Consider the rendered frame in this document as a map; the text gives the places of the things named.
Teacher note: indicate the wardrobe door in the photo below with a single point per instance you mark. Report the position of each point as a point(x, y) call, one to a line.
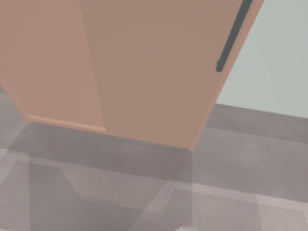
point(45, 56)
point(154, 63)

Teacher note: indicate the handle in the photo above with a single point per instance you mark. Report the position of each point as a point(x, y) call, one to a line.
point(233, 34)

